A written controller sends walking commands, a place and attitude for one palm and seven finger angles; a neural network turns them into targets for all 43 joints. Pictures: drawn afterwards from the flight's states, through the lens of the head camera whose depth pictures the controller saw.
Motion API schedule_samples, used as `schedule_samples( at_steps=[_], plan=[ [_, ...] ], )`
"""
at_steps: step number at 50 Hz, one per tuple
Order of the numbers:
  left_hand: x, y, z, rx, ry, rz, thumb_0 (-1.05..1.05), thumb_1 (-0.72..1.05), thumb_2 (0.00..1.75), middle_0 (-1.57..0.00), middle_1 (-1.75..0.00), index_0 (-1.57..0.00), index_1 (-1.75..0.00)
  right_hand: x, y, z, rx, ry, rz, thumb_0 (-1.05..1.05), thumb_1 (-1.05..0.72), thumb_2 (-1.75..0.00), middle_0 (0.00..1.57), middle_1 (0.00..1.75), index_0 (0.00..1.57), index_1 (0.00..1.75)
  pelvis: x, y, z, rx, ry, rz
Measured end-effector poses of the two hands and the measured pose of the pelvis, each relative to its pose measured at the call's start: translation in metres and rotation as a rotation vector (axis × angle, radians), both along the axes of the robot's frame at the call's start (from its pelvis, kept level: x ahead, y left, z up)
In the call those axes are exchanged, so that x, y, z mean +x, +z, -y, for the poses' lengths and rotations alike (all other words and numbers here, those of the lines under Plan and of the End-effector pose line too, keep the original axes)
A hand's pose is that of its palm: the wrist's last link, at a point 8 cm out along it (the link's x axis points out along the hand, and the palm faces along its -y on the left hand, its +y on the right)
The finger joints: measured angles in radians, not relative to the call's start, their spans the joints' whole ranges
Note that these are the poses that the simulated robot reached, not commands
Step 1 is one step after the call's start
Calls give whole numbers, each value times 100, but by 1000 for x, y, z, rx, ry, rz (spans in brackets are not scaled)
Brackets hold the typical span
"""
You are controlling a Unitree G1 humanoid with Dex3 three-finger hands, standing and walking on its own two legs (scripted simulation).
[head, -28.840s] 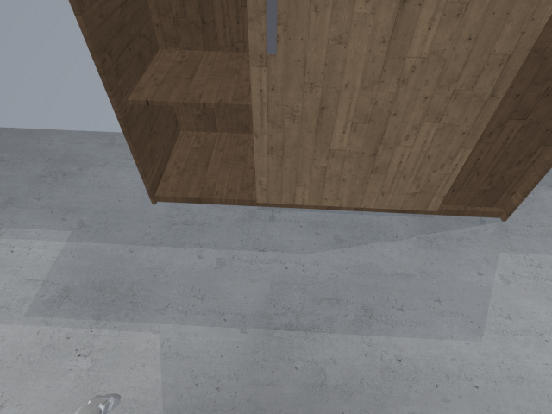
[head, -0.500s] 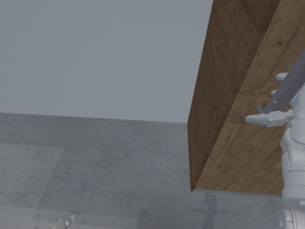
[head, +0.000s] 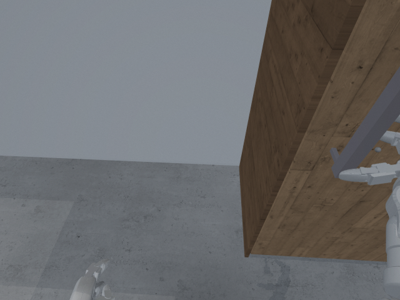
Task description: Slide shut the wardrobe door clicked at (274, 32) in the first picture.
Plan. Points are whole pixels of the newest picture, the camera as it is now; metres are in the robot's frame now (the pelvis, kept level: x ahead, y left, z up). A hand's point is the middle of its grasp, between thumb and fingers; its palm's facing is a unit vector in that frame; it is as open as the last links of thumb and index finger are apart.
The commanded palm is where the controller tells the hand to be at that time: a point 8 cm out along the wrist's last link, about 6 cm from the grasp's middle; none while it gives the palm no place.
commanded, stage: slip the hand off the handle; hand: right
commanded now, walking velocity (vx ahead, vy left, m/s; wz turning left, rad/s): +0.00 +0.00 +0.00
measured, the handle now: (372, 111) +0.41 -0.28 +0.19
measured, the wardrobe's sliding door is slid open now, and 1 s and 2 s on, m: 0.00 0.00 0.00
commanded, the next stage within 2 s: draw the hand back to the body in 0.98 s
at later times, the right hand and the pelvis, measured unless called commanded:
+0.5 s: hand (395, 157) +0.36 -0.33 +0.14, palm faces +0.41 +0.88 -0.23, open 14.6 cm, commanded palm +0.29 -0.37 +0.15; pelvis +0.00 +0.00 +0.00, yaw +1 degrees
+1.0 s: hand out of the picture +0.25 -0.33 +0.13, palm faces +0.46 +0.86 -0.23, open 14.6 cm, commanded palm +0.21 -0.36 +0.15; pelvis -0.01 +0.01 +0.00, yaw -1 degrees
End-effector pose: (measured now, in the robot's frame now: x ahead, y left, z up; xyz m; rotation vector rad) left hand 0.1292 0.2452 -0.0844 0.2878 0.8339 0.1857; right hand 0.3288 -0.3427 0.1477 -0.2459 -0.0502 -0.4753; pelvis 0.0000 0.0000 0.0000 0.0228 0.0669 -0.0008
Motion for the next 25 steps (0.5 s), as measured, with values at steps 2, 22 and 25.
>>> schedule_samples(
  at_steps=[2,22,25],
  plan=[
    [1,0,-2,5,0,-7,1,90,89,-20,-30,-21,-30,-3,0,8,1,-8,-5,-1,54,-20,28,117,27,116,1,0,-1,1,-3,-2],
    [-45,-15,-18,21,65,-138,1,90,89,-20,-30,-21,-30,-5,0,33,-16,52,3,-1,54,-20,26,115,26,115,1,-5,-2,11,3,-46],
    [-45,-15,-16,5,73,-124,1,90,89,-20,-30,-21,-30,-15,-2,27,-12,61,12,-1,54,-20,26,115,26,115,2,-5,0,9,12,-41]
  ],
)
